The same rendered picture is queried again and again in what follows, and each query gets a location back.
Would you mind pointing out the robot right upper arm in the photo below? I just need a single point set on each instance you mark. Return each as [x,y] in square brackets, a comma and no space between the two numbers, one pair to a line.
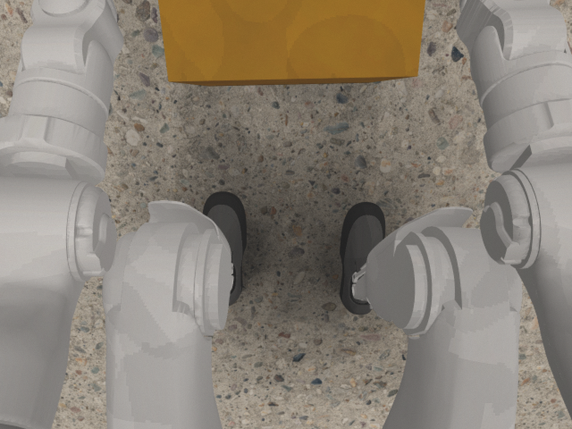
[527,223]

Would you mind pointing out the robot left foot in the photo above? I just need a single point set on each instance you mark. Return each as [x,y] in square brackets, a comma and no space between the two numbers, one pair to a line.
[228,213]

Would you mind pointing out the robot right forearm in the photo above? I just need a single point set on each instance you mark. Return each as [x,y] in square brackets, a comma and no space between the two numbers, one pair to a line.
[521,65]

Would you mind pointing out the robot left thigh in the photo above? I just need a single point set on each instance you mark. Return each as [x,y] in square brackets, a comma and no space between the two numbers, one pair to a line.
[158,369]

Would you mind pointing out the robot left upper arm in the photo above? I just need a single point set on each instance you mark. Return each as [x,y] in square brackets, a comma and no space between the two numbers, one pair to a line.
[55,234]

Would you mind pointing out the robot left forearm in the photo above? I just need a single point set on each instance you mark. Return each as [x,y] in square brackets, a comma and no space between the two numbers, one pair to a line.
[55,126]

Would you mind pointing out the carton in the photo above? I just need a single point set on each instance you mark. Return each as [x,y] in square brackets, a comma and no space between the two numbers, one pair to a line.
[285,42]

